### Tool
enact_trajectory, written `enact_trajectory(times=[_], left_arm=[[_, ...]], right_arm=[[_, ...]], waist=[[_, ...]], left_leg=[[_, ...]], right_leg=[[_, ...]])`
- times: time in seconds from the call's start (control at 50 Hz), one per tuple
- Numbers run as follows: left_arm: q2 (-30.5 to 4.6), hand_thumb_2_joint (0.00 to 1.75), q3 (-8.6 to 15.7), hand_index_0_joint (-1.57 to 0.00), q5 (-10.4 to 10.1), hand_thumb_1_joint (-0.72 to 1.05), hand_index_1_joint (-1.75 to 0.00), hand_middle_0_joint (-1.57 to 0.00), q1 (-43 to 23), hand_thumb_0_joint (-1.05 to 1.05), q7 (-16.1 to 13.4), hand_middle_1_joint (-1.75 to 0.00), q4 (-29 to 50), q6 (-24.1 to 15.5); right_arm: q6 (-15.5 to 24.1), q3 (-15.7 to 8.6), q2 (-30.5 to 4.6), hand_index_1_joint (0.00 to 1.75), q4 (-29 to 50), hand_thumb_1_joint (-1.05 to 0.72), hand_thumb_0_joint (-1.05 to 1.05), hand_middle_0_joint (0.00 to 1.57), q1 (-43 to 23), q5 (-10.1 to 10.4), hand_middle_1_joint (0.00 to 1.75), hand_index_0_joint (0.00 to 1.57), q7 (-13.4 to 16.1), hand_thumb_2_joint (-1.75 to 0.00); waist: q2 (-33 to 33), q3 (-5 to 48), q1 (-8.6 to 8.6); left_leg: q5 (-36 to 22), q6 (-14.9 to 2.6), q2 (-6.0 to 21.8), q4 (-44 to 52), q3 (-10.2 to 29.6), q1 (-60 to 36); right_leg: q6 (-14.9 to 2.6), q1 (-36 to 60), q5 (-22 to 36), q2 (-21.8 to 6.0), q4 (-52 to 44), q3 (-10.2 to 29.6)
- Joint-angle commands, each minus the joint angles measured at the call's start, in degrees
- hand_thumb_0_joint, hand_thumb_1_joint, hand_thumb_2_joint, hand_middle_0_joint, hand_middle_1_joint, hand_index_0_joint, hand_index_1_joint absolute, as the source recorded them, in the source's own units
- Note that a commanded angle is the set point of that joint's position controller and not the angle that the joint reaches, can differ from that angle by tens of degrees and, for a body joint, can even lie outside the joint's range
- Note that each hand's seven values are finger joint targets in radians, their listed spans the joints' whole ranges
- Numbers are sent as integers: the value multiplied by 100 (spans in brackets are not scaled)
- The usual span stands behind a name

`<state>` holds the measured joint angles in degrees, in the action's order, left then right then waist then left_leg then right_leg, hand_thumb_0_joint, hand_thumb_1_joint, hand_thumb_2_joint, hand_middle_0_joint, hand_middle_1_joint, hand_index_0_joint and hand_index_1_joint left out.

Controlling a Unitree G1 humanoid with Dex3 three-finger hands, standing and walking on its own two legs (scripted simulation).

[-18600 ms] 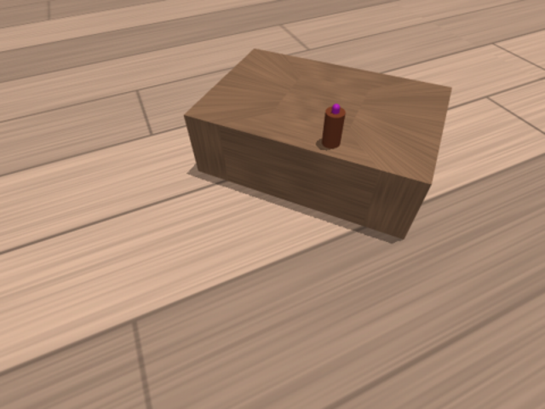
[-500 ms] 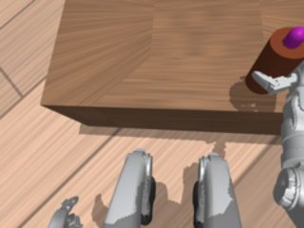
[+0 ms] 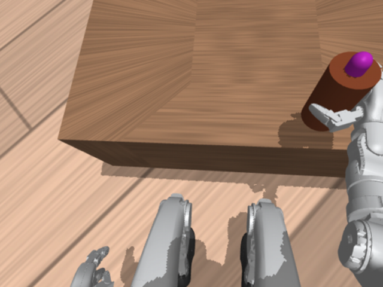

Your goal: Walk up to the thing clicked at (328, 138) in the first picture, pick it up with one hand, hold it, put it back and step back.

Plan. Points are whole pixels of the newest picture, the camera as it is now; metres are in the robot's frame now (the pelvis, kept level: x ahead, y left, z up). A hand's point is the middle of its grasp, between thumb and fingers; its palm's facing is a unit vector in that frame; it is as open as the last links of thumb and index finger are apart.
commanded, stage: settle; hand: right
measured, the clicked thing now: (338, 91) +0.48 -0.22 +0.00
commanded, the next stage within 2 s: lift in 0.18 s
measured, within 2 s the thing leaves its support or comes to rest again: neither
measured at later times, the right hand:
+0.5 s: hand (343, 93) +0.47 -0.22 +0.01, palm faces +0.17 +0.98 -0.03, open 10.7 cm
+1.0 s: hand (381, 83) +0.42 -0.21 +0.12, palm faces +0.19 +0.98 -0.03, open 10.7 cm
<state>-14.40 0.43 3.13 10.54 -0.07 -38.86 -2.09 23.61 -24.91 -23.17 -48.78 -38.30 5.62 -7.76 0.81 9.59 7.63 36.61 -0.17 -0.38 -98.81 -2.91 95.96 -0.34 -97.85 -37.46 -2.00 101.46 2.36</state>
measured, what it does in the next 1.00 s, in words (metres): rises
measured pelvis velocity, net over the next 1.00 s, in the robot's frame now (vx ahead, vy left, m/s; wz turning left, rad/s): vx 0.02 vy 0.00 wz -0.02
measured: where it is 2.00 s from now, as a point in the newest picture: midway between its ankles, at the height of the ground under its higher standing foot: (216, 270)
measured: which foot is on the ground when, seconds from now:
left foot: down 0.00-1.00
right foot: down 0.00-1.00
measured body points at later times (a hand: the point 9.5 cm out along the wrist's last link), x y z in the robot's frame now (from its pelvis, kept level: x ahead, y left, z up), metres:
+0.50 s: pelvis +0.00 +0.00 +0.02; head +0.18 -0.03 +0.43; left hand +0.10 +0.28 -0.10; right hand +0.45 -0.28 +0.02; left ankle +0.07 +0.12 -0.49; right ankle +0.06 -0.12 -0.49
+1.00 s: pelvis +0.02 +0.00 +0.11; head +0.15 -0.03 +0.54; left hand +0.14 +0.26 -0.01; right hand +0.40 -0.26 +0.13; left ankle +0.07 +0.12 -0.49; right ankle +0.06 -0.12 -0.49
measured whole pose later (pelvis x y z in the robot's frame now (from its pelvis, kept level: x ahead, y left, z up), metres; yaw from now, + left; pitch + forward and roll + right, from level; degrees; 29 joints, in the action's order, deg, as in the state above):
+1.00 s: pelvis +0.02 +0.00 +0.11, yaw -1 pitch +23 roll +3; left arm -13.5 1.6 1.4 12.2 -2.4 -40.5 -5.2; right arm 20.8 -15.7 -15.3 -34.2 -21.2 7.9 -2.5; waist 0.5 8.4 4.1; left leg 31.5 0.3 -0.4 -75.8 -2.1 67.8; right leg -0.5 -69.6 -32.4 -1.8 78.6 1.3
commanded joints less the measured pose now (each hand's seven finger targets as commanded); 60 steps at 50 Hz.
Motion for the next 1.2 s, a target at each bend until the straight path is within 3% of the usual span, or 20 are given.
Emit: enact_trajectory(times=[0.0, 0.16, 0.28, 0.32, 0.4, 0.44, 0.48, 0.54, 0.6, 0.66, 0.74, 0.8, 0.84, 0.86, 0.94, 1.02, 1.06, 1.12, 1.16, 1.18], left_arm=[[-1190, 89, 439, -19, -24, 91, -29, -19, 796, 0, -166, -29, 259, -162], [-1202, 89, 440, -19, -50, 90, -29, -19, 754, 0, -218, -29, 232, -238], [-1263, 89, 456, -21, -55, 91, -30, -20, 777, 0, -217, -31, 148, -268], [-1252, 89, 456, -21, -42, 91, -30, -20, 793, 0, -214, -31, 201, -265], [-1210, 89, 474, -21, -63, 91, -30, -20, 767, 0, -212, -31, 211, -274], [-1224, 89, 490, -21, -85, 91, -30, -20, 774, 0, -229, -31, 240, -270], [-1166, 89, 485, -21, -83, 91, -30, -20, 789, 0, -232, -31, 274, -256], [-1165, 89, 485, -21, -129, 91, -30, -20, 701, 0, -252, -31, 311, -265], [-1106, 89, 515, -21, -133, 91, -30, -20, 731, 0, -274, -31, 303, -289], [-1070, 89, 491, -21, -143, 91, -30, -20, 765, 0, -294, -30, 267, -311], [-976, 90, 485, -20, -179, 90, -30, -20, 720, 0, -327, -30, 270, -377], [-948, 90, 489, -20, -187, 90, -30, -20, 706, 0, -335, -30, 244, -422], [-957, 90, 496, -20, -182, 90, -30, -20, 706, 0, -337, -30, 247, -437], [-949, 90, 477, -20, -211, 90, -30, -20, 672, 0, -345, -30, 280, -445], [-851, 91, 439, -20, -213, 88, -30, -20, 624, 0, -338, -30, 251, -508], [-860, 91, 435, -19, -211, 88, -30, -20, 567, 0, -345, -30, 287, -543], [-816, 91, 418, -19, -209, 88, -30, -19, 559, 0, -335, -30, 283, -575], [-784, 91, 403, -19, -194, 88, -30, -19, 551, 0, -339, -30, 301, -606], [-784, 91, 400, -19, -198, 88, -30, -19, 520, 0, -337, -30, 308, -622], [-770, 91, 396, -19, -186, 89, -30, -19, 520, 0, -334, -29, 314, -619]], right_arm=[[927, -321, -1872, 151, 2296, -21, 0, 126, -3115, 368, 151, 132, 55, -144], [914, -173, -1762, 153, 2151, -23, 0, 128, -3014, 408, 153, 134, 47, -146], [907, -125, -1597, 151, 1897, -17, 0, 132, -2885, 433, 151, 137, -36, -140], [945, -235, -1794, 148, 2224, -20, 0, 130, -3009, 442, 148, 135, -25, -137], [880, -127, -1479, 147, 2213, -19, 0, 129, -2711, 504, 147, 133, 3, -136], [883, -285, -1770, 145, 2558, -21, 0, 128, -2697, 463, 145, 133, 64, -135], [835, -111, -1495, 145, 2575, -19, 0, 128, -2528, 454, 145, 133, 90, -135], [801, -159, -1568, 144, 2948, -17, 0, 127, -2454, 486, 144, 131, 184, -134], [742, 51, -1218, 144, 2892, -17, 0, 128, -2039, 483, 144, 132, 234, -133], [745, -17, -1335, 144, 3243, -17, 0, 128, -1956, 494, 144, 132, 308, -132], [705, 232, -958, 144, 3415, -14, 0, 127, -1733, 518, 144, 131, 362, -133], [654, 281, -761, 145, 3409, -14, 0, 128, -1141, 516, 145, 132, 413, -134], [632, 478, -638, 146, 3694, -12, 0, 128, -1134, 504, 146, 133, 444, -134], [619, 413, -749, 147, 3793, -13, 0, 129, -1170, 489, 147, 134, 492, -135], [572, 608, -338, 146, 3641, -8, 0, 127, -808, 513, 146, 132, 587, -134], [578, 664, -400, 146, 3715, -11, 0, 129, -749, 447, 146, 133, 618, -134], [581, 835, -104, 146, 3574, -11, 0, 128, -508, 478, 146, 133, 597, -134], [602, 777, -156, 147, 3687, -12, 0, 129, -386, 504, 147, 134, 612, -134], [598, 972, 103, 146, 3637, -14, 0, 130, -141, 519, 146, 134, 588, -134], [649, 776, -152, 147, 3872, -13, 0, 129, -249, 511, 147, 134, 621, -134]], waist=[[1152, 4278, -115], [1123, 4084, -129], [1181, 3980, -127], [1180, 4297, -197], [1089, 4195, -165], [999, 4468, -288], [949, 4353, -197], [1093, 4255, -329], [847, 4231, -287], [998, 4235, -360], [752, 3851, -258], [771, 3688, -358], [933, 3601, -383], [914, 3512, -382], [703, 2960, -375], [742, 2661, -444], [522, 2474, -349], [475, 2530, -423], [427, 2335, -405], [637, 2461, -506]], left_leg=[[-1507, -212, -100, 1203, 114, -1980], [-1471, -230, -93, 1329, 121, -2069], [-1564, -252, -96, 1275, 65, -1795], [-1762, -242, -95, 1316, 107, -2087], [-1807, -217, -86, 1447, 117, -2284], [-1962, -199, -93, 1529, 136, -2545], [-1995, -186, -91, 1636, 139, -2696], [-1757, -216, -99, 1832, 136, -2692], [-2051, -177, -91, 2013, 153, -3156], [-2251, -187, -101, 2169, 153, -3245], [-2199, -155, -91, 2576, 190, -3666], [-2385, -159, -100, 2739, 151, -3837], [-2404, -175, -106, 2899, 150, -3906], [-2286, -177, -114, 2993, 121, -3979], [-2264, -165, -115, 3301, 100, -4247], [-2129, -171, -112, 3617, 126, -4485], [-2127, -150, -119, 3790, 93, -4704], [-2401, -126, -117, 3980, 148, -5108], [-2452, -117, -125, 4076, 136, -5173], [-2499, -122, -113, 4130, 184, -5272]], right_leg=[[-115, 3141, 1538, 95, -1276, 77], [-108, 3139, 1416, 107, -1453, 91], [-70, 3459, 1776, 83, -1496, 167], [-88, 3498, 1958, 90, -1452, 115], [-105, 3485, 1883, 109, -1549, 84], [-116, 3653, 2058, 106, -1591, 59], [-122, 3650, 2019, 108, -1688, 47], [-89, 3940, 1814, 113, -1972, 52], [-115, 4003, 2016, 111, -2069, 25], [-84, 4487, 2411, 97, -2249, 26], [-117, 4513, 2072, 108, -2548, -23], [-85, 4881, 2419, 99, -2805, -2], [-53, 5199, 2553, 84, -3011, 6], [-37, 5289, 2416, 88, -3162, 26], [-27, 5363, 2305, 66, -3531, 61], [-1, 5632, 2110, 58, -3907, 53], [-23, 5626, 2014, 84, -4042, 50], [-56, 5730, 2266, 112, -4107, -48], [-43, 5823, 2343, 116, -4246, -58], [-36, 5948, 2376, 123, -4269, -95]])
